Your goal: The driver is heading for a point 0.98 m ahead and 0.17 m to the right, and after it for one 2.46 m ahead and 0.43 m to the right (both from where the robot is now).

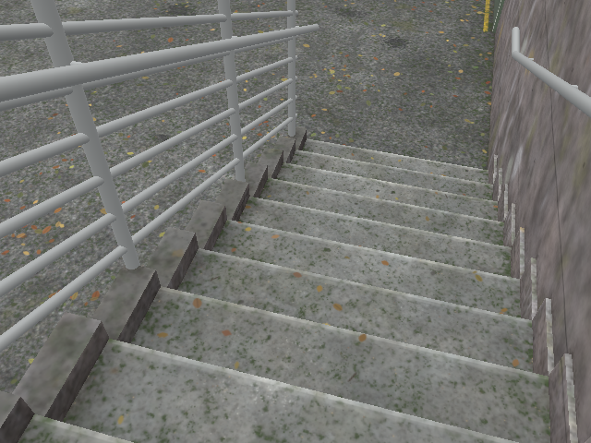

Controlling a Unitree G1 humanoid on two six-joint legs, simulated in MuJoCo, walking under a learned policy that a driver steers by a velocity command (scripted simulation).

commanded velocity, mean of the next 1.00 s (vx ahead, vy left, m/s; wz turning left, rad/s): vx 0.50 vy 0.00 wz -0.31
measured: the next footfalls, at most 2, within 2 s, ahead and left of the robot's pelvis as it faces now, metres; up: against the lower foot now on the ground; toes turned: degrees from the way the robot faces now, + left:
left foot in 0.28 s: +0.31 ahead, +0.17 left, -0.15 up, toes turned +7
right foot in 0.88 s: +0.60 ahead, -0.16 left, -0.30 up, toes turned -23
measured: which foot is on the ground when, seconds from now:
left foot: up 0.00-0.26, down 0.28-0.90, up 0.92-1.00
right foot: down 0.00-0.28, up 0.30-0.86, down 0.88-1.00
